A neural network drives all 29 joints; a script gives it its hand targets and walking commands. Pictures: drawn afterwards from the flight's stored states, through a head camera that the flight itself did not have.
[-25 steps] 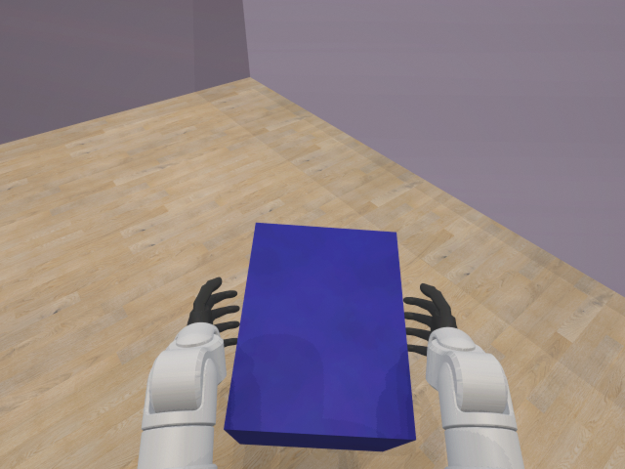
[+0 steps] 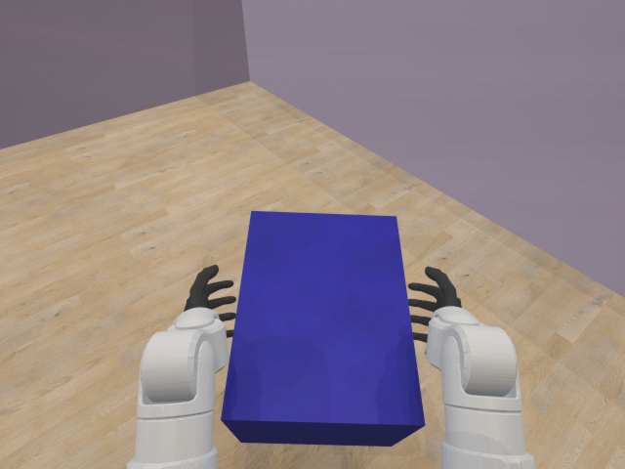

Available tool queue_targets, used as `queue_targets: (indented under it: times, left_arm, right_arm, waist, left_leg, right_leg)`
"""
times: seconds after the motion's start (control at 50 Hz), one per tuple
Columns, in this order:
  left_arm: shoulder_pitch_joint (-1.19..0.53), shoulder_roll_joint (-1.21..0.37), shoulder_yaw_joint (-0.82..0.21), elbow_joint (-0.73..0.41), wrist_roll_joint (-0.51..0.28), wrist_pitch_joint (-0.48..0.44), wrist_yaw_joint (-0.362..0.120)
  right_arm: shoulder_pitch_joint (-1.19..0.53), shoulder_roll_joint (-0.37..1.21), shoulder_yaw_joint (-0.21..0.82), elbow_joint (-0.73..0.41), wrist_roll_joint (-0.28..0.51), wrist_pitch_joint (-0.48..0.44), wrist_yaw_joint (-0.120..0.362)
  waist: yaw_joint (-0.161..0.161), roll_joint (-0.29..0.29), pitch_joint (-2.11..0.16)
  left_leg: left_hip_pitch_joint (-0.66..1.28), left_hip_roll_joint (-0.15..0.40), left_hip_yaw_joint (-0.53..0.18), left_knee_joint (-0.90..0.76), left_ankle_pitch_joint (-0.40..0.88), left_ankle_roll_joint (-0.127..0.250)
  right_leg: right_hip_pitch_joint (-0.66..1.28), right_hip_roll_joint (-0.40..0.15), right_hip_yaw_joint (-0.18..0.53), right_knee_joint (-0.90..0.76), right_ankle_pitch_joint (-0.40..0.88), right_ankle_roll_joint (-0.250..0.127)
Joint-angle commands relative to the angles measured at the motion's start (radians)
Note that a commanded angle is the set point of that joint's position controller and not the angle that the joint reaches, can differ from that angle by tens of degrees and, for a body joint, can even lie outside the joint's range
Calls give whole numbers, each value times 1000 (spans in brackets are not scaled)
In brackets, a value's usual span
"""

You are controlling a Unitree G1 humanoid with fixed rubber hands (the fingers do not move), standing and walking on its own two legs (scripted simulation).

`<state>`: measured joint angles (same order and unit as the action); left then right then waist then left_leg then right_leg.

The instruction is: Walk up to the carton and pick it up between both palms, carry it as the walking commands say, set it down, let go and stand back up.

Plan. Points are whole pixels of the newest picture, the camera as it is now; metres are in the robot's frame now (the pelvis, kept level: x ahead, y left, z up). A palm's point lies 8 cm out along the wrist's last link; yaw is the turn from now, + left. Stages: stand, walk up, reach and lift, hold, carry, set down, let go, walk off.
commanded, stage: hold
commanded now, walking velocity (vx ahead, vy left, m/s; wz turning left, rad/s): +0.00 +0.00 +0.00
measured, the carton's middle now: (320, 327) +0.34 +0.01 +0.00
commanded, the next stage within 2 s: set down in 0.28 s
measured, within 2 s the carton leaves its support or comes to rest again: neither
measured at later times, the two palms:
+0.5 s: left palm (204, 328) +0.31 +0.16 +0.04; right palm (432, 323) +0.32 -0.14 +0.05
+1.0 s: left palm (230, 349) +0.32 +0.14 -0.03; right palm (435, 340) +0.33 -0.16 -0.01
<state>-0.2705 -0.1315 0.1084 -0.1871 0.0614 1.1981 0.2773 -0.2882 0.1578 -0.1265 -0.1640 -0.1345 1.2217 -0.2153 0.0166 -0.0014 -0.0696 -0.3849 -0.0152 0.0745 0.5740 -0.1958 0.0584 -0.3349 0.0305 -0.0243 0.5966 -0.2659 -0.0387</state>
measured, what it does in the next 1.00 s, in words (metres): stands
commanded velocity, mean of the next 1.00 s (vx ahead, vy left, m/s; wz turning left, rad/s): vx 0.00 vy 0.00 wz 0.00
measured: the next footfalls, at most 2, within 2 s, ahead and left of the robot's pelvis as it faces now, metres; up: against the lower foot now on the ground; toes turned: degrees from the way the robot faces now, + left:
none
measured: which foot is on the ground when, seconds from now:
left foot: down 0.00-1.00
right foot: down 0.00-1.00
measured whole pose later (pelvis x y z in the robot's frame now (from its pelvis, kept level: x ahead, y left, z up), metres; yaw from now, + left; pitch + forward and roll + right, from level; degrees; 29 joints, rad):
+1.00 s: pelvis +0.01 -0.02 +0.00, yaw +0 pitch +1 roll +1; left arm -0.37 -0.16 0.40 0.53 0.36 0.41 0.04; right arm -0.38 0.18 -0.37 0.53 -0.25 0.35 0.01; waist 0.00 -0.06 0.07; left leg -0.39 -0.03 0.07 0.59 -0.22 0.04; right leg -0.36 0.03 -0.01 0.66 -0.32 -0.05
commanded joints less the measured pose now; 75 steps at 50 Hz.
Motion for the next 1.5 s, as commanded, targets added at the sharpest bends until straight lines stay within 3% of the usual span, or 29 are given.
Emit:
queue_targets:
  times: [0.0,0.02,0.04,0.06,0.14,0.22,0.24,0.26,0.28,0.38,0.46,0.5,0.56,0.66,0.7,0.86,0.88,0.96,0.98,1.02,1.12,1.16,1.22,1.3,1.32,1.36,1.4,1.44,1.48]
  left_arm:
    - [-298,-730,-298,242,-90,-166,-414]
    - [-244,-721,-97,593,94,-247,-419]
    - [-253,-749,-182,700,67,-335,-432]
    - [-329,-753,-314,508,3,-420,-435]
    - [-738,-1093,-711,119,-198,-570,-491]
    - [-718,-1044,-609,198,-160,-568,-466]
    - [-725,-1052,-579,255,-123,-556,-453]
    - [-782,-1033,-561,299,-128,-555,-460]
    - [-617,-957,-399,418,-35,-550,-429]
    - [-722,-1018,-253,646,19,-561,-437]
    - [-874,-1097,-342,617,-49,-597,-492]
    - [-796,-1078,-312,660,-47,-618,-511]
    - [-624,-1057,-317,717,-43,-641,-526]
    - [-566,-925,-123,812,85,-706,-539]
    - [-650,-915,-211,707,56,-744,-534]
    - [-756,-870,-253,623,96,-859,-493]
    - [-730,-862,-206,652,137,-865,-484]
    - [-735,-848,-147,684,174,-888,-449]
    - [-693,-842,-137,758,170,-894,-459]
    - [-688,-853,-158,757,159,-920,-454]
    - [-722,-812,-184,729,155,-1019,-463]
    - [-675,-766,-122,785,176,-1037,-456]
    - [-663,-790,-195,802,164,-1082,-451]
    - [-666,-733,-235,771,134,-1126,-455]
    - [-698,-733,-290,732,85,-1134,-448]
    - [-774,-650,-256,670,117,-1149,-436]
    - [-806,-635,-315,703,55,-1152,-423]
    - [-790,-640,-271,696,82,-1144,-422]
    - [-917,-646,-368,616,10,-1151,-427]
  right_arm:
    - [-300,616,306,115,159,-213,363]
    - [-209,634,89,466,-7,-284,365]
    - [-212,629,129,657,-2,-374,362]
    - [-216,597,173,491,11,-465,370]
    - [-629,922,520,124,145,-594,414]
    - [-751,918,614,187,213,-593,437]
    - [-745,899,572,288,193,-585,445]
    - [-797,882,551,345,191,-586,447]
    - [-621,894,447,495,154,-575,491]
    - [-611,816,193,866,11,-593,559]
    - [-640,838,129,798,-54,-656,543]
    - [-746,872,224,664,-16,-697,524]
    - [-665,902,301,589,-28,-704,482]
    - [-696,962,322,655,-19,-731,455]
    - [-588,989,296,717,-7,-747,447]
    - [-522,916,183,829,-57,-875,441]
    - [-579,891,194,828,-45,-884,444]
    - [-498,795,51,931,-142,-916,454]
    - [-547,773,54,876,-140,-932,448]
    - [-542,799,84,865,-140,-958,440]
    - [-557,815,147,817,-145,-1031,403]
    - [-588,794,160,810,-138,-1059,398]
    - [-635,801,233,780,-120,-1097,370]
    - [-682,852,372,697,-51,-1132,335]
    - [-628,840,366,725,-46,-1131,325]
    - [-643,844,380,794,-31,-1125,316]
    - [-692,785,389,738,-14,-1135,291]
    - [-715,816,446,713,10,-1122,288]
    - [-716,829,433,716,14,-1113,278]
  waist:
    - [-16,-13,79]
    - [-16,-6,74]
    - [-58,-13,-17]
    - [-111,13,-182]
    - [-108,-65,-530]
    - [-51,-82,-380]
    - [-40,39,-293]
    - [-51,-29,-294]
    - [136,154,-192]
    - [-10,173,-90]
    - [-151,133,-145]
    - [-60,24,-228]
    - [-70,-101,-229]
    - [68,-207,-189]
    - [-7,-132,-212]
    - [-29,55,-250]
    - [47,56,-244]
    - [-30,131,-90]
    - [-53,15,-136]
    - [-56,98,-161]
    - [-72,-51,-353]
    - [11,-67,-410]
    - [-19,-25,-518]
    - [65,-82,-714]
    - [-11,-121,-758]
    - [87,-63,-753]
    - [37,-85,-819]
    - [118,-77,-877]
    - [4,-71,-987]
  left_leg:
    - [263,-25,-228,-124,-74,-49]
    - [305,-18,-242,-126,-12,-37]
    - [343,-7,-259,-138,31,-33]
    - [405,20,-289,-157,105,-24]
    - [502,-9,-260,-102,313,-31]
    - [434,-12,-248,-86,86,-19]
    - [399,3,-241,-118,-17,-29]
    - [396,11,-271,-126,-69,-26]
    - [429,13,-219,-171,-167,-18]
    - [414,88,-314,-303,-417,-15]
    - [363,71,-310,-295,-337,-47]
    - [380,25,-247,-213,-149,-47]
    - [383,-11,-202,-115,170,-19]
    - [230,-31,-169,-32,98,32]
    - [274,-21,-184,-21,150,32]
    - [258,-35,-197,29,203,-22]
    - [199,-41,-201,28,181,-29]
    - [137,-46,-199,18,75,-45]
    - [174,-41,-218,32,79,-26]
    - [127,-57,-198,46,66,-30]
    - [17,-68,-219,167,161,1]
    - [-55,-76,-202,214,158,1]
    - [-131,-87,-210,262,203,8]
    - [-330,-100,-186,371,252,4]
    - [-273,-96,-198,386,251,7]
    - [-427,-106,-162,420,212,-8]
    - [-397,-107,-161,454,151,-10]
    - [-521,-119,-131,494,126,-24]
    - [-518,-113,-120,521,125,-19]
  right_leg:
    - [-78,-56,196,-231,-136,-80]
    - [-41,-42,201,-233,-86,-83]
    - [10,-17,176,-231,-27,-75]
    - [56,11,167,-201,79,-82]
    - [152,37,164,-168,246,-42]
    - [75,19,193,-160,27,-34]
    - [77,15,205,-155,-9,-35]
    - [53,13,198,-162,-59,-29]
    - [-32,28,142,-144,-173,-68]
    - [-23,85,79,-94,-130,-41]
    - [75,47,93,-115,-11,-46]
    - [98,16,127,-154,7,-60]
    - [119,12,135,-149,176,-31]
    - [100,-23,194,-134,135,10]
    - [41,-11,199,-111,197,8]
    - [-122,11,178,-40,156,-23]
    - [-156,23,177,-15,96,-30]
    - [-254,25,157,1,1,-54]
    - [-287,43,139,13,5,-34]
    - [-218,27,154,12,51,-53]
    - [-284,44,154,117,188,-8]
    - [-320,44,171,170,170,-8]
    - [-314,47,177,209,276,8]
    - [-233,40,239,277,436,34]
    - [-253,46,224,292,451,38]
    - [-260,44,255,298,389,30]
    - [-336,65,204,350,249,36]
    - [-264,42,271,345,279,50]
    - [-247,64,238,388,282,47]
